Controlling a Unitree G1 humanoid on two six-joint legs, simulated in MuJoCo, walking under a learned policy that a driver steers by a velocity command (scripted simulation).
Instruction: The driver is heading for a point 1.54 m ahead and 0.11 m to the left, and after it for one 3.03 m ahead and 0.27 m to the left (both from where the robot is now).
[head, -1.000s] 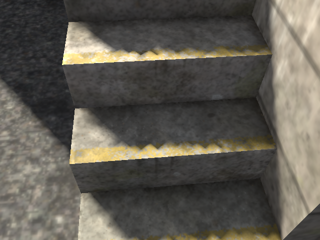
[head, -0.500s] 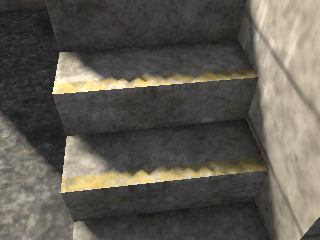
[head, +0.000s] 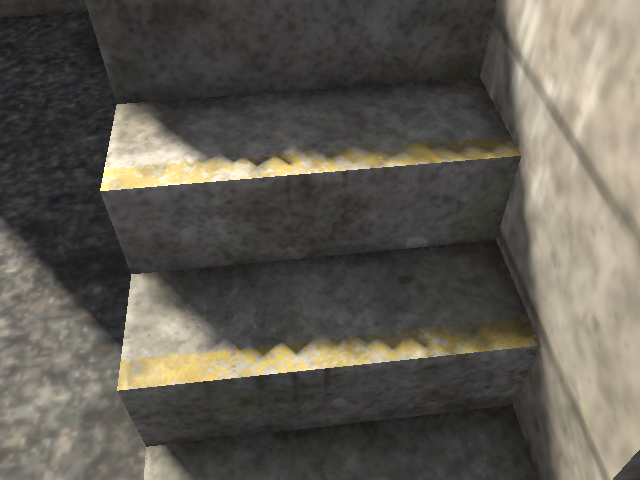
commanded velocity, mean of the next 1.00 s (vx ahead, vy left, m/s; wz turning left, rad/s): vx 0.19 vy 0.00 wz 0.00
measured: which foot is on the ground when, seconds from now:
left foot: down 0.00-1.00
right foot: down 0.00-1.00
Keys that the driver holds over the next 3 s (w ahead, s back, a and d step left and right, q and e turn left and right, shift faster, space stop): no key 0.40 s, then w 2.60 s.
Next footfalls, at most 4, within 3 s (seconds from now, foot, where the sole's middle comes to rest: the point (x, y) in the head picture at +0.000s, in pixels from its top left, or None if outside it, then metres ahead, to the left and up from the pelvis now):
none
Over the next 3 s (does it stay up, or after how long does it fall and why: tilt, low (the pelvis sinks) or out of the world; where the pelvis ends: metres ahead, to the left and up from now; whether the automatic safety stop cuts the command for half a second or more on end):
stays up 0.02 -0.04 0.00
